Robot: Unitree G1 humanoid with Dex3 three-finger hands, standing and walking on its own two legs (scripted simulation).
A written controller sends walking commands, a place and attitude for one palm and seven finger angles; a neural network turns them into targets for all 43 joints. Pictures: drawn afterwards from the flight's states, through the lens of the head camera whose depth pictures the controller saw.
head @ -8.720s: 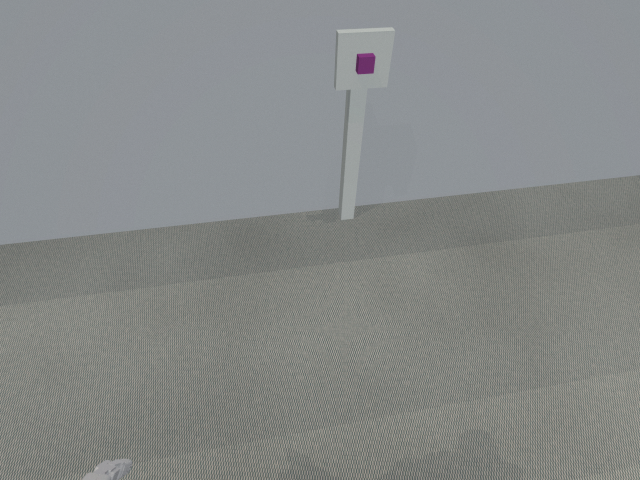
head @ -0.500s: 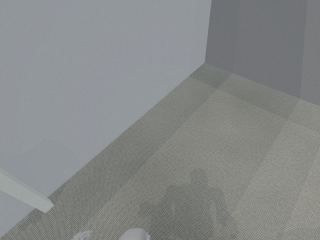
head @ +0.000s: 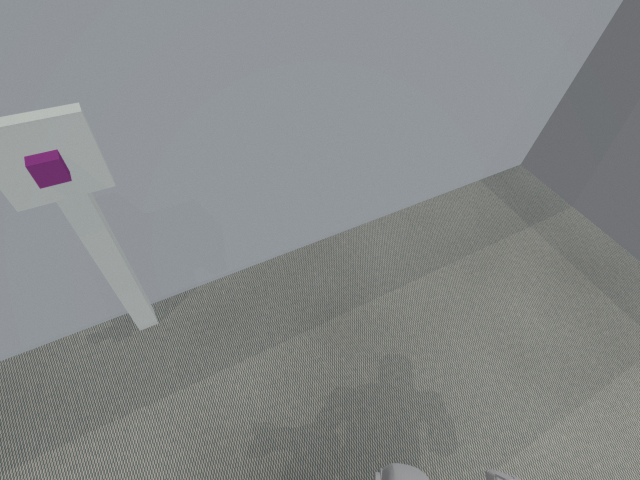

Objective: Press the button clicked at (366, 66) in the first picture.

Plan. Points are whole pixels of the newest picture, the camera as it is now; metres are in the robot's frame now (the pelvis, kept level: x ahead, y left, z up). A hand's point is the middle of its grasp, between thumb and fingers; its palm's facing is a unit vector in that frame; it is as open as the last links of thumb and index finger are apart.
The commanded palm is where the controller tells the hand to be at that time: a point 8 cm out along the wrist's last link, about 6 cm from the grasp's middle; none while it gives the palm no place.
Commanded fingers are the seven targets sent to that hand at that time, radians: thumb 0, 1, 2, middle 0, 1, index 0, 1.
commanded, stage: turn to face it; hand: left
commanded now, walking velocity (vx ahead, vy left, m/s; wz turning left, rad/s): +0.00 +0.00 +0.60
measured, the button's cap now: (48, 167) +0.59 +0.55 -0.04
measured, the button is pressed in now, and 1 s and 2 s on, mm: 0 0 0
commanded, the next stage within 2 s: take the last steps up to it in 0.74 s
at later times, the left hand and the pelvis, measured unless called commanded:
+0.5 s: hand out of the picture +0.03 +0.15 -0.13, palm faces +0.28 -0.91 -0.32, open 7.4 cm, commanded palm none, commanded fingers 0.00 0.90 0.90 -0.20 -0.30 -0.20 -0.30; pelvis -0.01 -0.07 +0.00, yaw +18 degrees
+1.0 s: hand out of the picture -0.13 +0.16 -0.18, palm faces +0.51 -0.83 -0.21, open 7.4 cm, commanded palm none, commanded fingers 0.00 0.90 0.90 -0.20 -0.30 -0.20 -0.30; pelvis -0.03 -0.02 +0.00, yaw +27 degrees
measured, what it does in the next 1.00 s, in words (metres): steps on the spot, turning left: right foot, then left foot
